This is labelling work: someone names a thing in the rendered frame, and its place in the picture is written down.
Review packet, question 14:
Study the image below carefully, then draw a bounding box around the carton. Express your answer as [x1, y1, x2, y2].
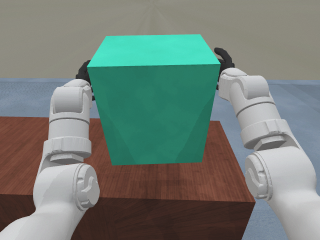
[87, 34, 221, 166]

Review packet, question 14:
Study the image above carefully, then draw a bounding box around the right robot hand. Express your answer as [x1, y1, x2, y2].
[214, 47, 235, 90]

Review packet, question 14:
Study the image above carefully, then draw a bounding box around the right robot forearm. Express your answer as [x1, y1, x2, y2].
[218, 67, 317, 188]

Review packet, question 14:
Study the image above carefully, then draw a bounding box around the left robot upper arm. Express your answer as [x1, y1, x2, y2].
[0, 163, 100, 240]

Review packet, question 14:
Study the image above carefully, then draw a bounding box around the pedestal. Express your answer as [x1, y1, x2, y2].
[0, 116, 256, 240]

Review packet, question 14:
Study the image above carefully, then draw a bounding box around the left robot forearm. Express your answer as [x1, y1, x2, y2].
[33, 79, 93, 206]

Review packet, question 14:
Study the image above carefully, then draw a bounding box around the right robot upper arm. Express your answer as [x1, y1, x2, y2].
[245, 146, 320, 240]

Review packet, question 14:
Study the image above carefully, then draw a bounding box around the left robot hand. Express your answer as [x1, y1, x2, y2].
[75, 60, 95, 101]

